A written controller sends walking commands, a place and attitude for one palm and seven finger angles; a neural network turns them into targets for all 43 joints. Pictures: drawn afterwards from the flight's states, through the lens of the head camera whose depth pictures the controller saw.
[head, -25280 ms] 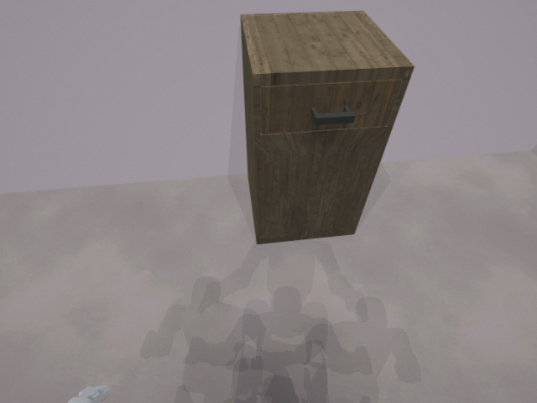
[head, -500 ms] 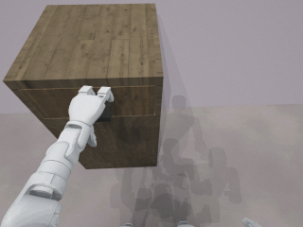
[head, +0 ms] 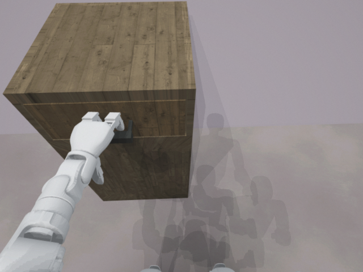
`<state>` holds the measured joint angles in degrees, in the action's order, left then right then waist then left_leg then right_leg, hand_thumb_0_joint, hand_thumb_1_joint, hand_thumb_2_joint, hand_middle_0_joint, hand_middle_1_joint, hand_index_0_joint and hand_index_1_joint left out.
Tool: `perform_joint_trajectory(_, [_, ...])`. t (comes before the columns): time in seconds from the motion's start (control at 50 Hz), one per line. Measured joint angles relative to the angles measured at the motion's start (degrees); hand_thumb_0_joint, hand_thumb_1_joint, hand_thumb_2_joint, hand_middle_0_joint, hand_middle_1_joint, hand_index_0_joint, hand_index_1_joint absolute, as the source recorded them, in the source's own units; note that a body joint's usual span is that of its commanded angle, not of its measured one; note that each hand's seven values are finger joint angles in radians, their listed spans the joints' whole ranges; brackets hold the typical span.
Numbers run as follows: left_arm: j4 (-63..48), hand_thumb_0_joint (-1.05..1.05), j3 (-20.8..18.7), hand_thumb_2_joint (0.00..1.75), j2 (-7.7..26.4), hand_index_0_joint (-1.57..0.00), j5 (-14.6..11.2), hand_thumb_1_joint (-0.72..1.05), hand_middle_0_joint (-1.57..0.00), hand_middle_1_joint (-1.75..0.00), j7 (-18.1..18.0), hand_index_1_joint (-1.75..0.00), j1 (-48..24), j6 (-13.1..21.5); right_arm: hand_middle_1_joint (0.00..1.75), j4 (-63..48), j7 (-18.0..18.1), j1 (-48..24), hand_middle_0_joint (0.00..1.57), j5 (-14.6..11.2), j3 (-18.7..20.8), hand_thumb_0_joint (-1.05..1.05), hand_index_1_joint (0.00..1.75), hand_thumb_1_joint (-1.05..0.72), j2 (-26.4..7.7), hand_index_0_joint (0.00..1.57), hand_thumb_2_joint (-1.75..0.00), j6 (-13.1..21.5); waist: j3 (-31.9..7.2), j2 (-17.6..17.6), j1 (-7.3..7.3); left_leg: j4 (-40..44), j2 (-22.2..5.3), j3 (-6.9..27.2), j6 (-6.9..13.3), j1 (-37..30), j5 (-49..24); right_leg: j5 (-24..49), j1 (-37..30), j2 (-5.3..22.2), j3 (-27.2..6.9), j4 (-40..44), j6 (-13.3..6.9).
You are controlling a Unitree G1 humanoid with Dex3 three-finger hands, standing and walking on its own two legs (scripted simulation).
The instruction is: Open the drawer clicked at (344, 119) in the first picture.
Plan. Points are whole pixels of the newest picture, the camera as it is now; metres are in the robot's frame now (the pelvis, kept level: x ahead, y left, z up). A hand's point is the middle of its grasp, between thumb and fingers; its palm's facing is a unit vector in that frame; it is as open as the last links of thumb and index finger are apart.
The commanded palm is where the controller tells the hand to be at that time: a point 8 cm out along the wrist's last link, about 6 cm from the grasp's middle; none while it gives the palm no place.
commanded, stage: lower the fingers behind the handle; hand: left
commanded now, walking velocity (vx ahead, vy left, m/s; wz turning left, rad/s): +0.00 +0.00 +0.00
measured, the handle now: (111, 130) +0.47 +0.22 -0.03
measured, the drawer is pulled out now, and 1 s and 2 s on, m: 0.00 0.00 0.01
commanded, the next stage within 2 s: close the thumb around the handle in 1.28 s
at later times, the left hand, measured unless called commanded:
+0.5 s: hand (92, 149) +0.41 +0.25 -0.03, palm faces -0.08 -0.03 -1.00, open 13.8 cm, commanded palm +0.39 +0.24 +0.02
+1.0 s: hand (98, 152) +0.41 +0.25 -0.05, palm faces -0.07 +0.00 -1.00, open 13.8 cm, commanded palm +0.40 +0.23 +0.00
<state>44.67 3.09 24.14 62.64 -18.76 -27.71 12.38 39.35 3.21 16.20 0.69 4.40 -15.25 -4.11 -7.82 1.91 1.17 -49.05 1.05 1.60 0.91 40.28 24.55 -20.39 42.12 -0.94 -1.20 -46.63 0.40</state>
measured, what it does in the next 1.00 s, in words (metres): stands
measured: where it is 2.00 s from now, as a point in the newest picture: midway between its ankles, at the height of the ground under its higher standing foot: outside the picture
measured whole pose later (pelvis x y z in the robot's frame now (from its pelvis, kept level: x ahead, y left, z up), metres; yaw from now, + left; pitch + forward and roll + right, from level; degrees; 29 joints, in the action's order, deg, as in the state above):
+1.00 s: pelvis -0.01 +0.00 -0.03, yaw +0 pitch +22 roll -1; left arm 56.6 2.3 23.7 63.1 -26.5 -34.5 0.9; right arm 41.3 1.1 15.6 1.8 3.0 -13.0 -4.4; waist -10.5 2.8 2.4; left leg -59.2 0.8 1.9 0.8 53.0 28.3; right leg -23.7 54.6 -1.4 -0.7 -56.2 0.4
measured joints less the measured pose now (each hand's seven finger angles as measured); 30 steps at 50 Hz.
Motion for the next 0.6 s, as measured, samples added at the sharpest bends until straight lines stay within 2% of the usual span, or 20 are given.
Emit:
perform_joint_trajectory(0.06, [0.41,0.00,-2.57,0.30,-0.87,-0.32,2.19,-0.49,-0.33,-1.20,-6.05,-1.20,-0.54,0.43,0.30,0.46,-1.11,-1.48,0.20,0.72,0.29,0.00,0.30,-0.90,-0.40,0.20,-0.90,-0.05,-0.74,-0.15,0.44,-3.23,-0.04,-0.46,0.05,3.88,1.13,-0.98,4.13,-0.14,-0.40,-3.35,0.07])
perform_joint_trajectory(0.12, [2.46,0.00,-3.84,0.30,-1.00,-0.32,3.36,-0.49,-0.32,-1.20,-11.27,-1.20,-2.25,-3.92,0.30,0.81,-2.33,-2.59,0.20,1.16,0.41,0.00,0.30,-0.90,-0.17,0.20,-0.90,-0.33,-0.88,0.17,0.63,-5.57,-0.06,-0.71,0.03,6.85,1.81,-1.59,7.23,-0.21,-0.62,-5.75,0.24])
perform_joint_trajectory(0.16, [4.70,0.00,-4.02,0.30,-0.93,-0.32,3.18,-0.49,-0.32,-1.20,-12.80,-1.20,-3.51,-8.04,0.30,1.21,-2.92,-3.06,0.20,1.12,0.16,0.00,0.30,-0.91,0.20,0.20,-0.90,-0.78,-0.82,0.54,0.55,-6.11,-0.10,-0.88,0.04,7.80,1.89,-1.62,8.26,-0.27,-0.78,-6.34,0.34])
perform_joint_trajectory(0.22, [8.56,0.00,-2.51,0.30,-0.64,-0.32,1.35,-0.49,-0.32,-1.20,-11.45,-1.20,-5.32,-14.04,0.30,1.69,-3.02,-3.11,0.20,0.44,-0.43,0.00,0.30,-0.91,1.02,0.20,-0.90,-1.40,-0.28,1.22,0.49,-5.31,-0.14,-0.92,0.08,7.40,1.42,-1.14,7.87,-0.30,-0.84,-5.54,0.39])
perform_joint_trajectory(0.28, [10.15,0.00,-1.31,0.30,-0.48,-0.32,-1.36,-0.49,-0.32,-1.20,-6.92,-1.20,-5.83,-16.03,0.30,1.79,-2.22,-2.16,0.20,-0.15,-1.30,0.00,0.30,-0.91,1.85,0.20,-0.90,-1.54,-0.03,1.55,0.70,-3.31,-0.17,-0.90,0.14,5.69,0.60,-0.38,6.16,-0.29,-0.85,-3.59,0.30])
perform_joint_trajectory(0.32, [10.28,0.00,-0.50,0.30,-0.22,-0.32,-2.45,-0.49,-0.32,-1.20,-3.82,-1.20,-5.79,-14.86,0.30,1.73,-1.34,-1.14,0.20,-0.31,-1.84,0.00,0.30,-0.90,2.28,0.20,-0.90,-1.25,-0.19,1.42,1.03,-2.19,-0.16,-0.82,0.15,4.51,0.25,-0.10,4.97,-0.25,-0.78,-2.54,0.26])
perform_joint_trajectory(0.36, [9.84,0.00,-0.36,0.30,0.17,-0.32,-2.37,-0.49,-0.32,-1.20,-1.54,-1.20,-5.57,-12.34,0.30,1.60,-0.54,-0.12,0.20,-0.23,-2.29,0.00,0.30,-0.90,2.43,0.20,-0.90,-0.84,-0.57,1.08,1.43,-1.78,-0.20,-0.71,0.10,3.93,0.24,-0.12,4.37,-0.27,-0.68,-2.14,0.20])
perform_joint_trajectory(0.42, [9.16,0.00,-2.28,0.30,1.66,-0.32,-1.25,-0.49,-0.34,-1.21,-0.96,-1.20,-4.44,-8.37,0.30,1.42,-0.11,1.15,0.20,0.12,-2.17,0.00,0.30,-0.90,2.14,0.20,-0.90,-0.40,-1.50,0.53,1.47,-2.68,-0.37,-0.76,-0.02,4.58,0.86,-0.65,5.06,-0.46,-0.69,-2.99,0.09])
perform_joint_trajectory(0.46, [8.30,0.00,-2.93,0.30,2.48,-0.32,-0.62,-0.49,-0.34,-1.22,-1.87,-1.20,-3.45,-5.60,0.30,1.46,-0.34,1.57,0.20,0.28,-1.66,0.00,0.30,-0.90,1.61,0.20,-0.90,-0.29,-1.93,0.42,1.27,-4.02,-0.49,-0.71,-0.04,5.71,1.54,-1.18,6.12,-0.61,-0.62,-4.11,0.04])
perform_joint_trajectory(0.52, [7.32,0.00,-3.08,0.30,2.61,-0.32,0.47,-0.49,-0.33,-1.22,-4.58,-1.20,-2.75,-3.56,0.30,1.66,-0.97,1.72,0.20,0.42,-0.64,0.00,0.30,-0.90,0.73,0.20,-0.90,-0.08,-2.23,0.44,0.68,-6.34,-0.46,-0.47,0.02,8.08,2.46,-1.98,8.26,-0.61,-0.33,-6.06,0.06])
perform_joint_trajectory(0.6, [7.31,0.00,-2.95,0.30,1.49,-0.30,1.33,-0.49,-0.31,-1.21,-8.48,-1.20,-3.26,-3.95,0.30,2.08,-1.89,0.80,0.20,0.72,0.27,0.00,0.30,-0.90,0.02,0.20,-0.90,-0.10,-2.25,0.46,0.30,-8.99,-0.20,-0.11,0.11,11.35,3.23,-2.75,11.24,-0.40,0.06,-8.41,0.20])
